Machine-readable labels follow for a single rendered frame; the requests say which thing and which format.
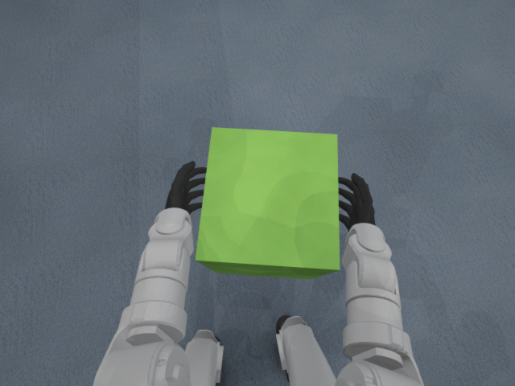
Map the right robot foot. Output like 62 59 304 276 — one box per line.
276 315 291 382

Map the left robot upper arm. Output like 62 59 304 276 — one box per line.
94 341 191 386

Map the right robot thigh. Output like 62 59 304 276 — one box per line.
276 324 336 386

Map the carton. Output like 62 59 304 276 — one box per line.
196 127 340 279

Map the robot right hand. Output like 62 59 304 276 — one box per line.
338 173 376 231

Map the robot right forearm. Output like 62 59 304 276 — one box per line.
341 223 424 386

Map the robot left hand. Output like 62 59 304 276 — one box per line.
165 161 207 215

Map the robot left forearm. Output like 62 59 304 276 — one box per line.
93 207 194 386

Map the right robot upper arm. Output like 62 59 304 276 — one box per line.
335 360 422 386

